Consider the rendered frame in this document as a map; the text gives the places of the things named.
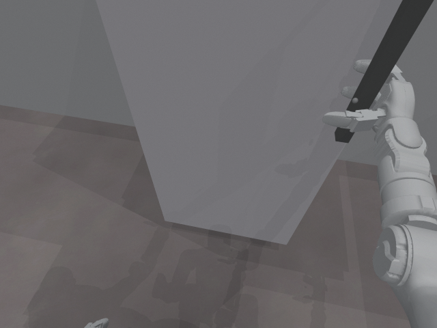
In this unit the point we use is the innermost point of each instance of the fridge door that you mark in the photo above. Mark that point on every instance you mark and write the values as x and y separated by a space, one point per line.
228 96

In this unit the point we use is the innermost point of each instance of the right robot forearm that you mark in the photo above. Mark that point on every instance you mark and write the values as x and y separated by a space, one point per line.
404 176

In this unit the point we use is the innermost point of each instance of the handle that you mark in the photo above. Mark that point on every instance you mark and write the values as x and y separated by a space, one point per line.
404 24

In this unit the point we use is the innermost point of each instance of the robot right hand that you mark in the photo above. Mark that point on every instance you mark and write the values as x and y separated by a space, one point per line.
396 101

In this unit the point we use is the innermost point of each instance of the right robot upper arm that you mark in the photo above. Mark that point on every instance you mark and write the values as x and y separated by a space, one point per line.
406 258

